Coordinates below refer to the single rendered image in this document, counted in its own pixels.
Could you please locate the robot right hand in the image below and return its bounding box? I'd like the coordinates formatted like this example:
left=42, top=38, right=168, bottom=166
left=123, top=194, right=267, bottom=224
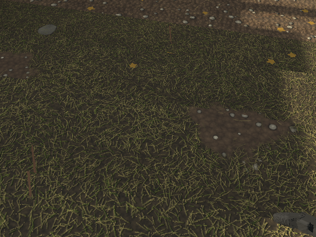
left=273, top=211, right=316, bottom=237

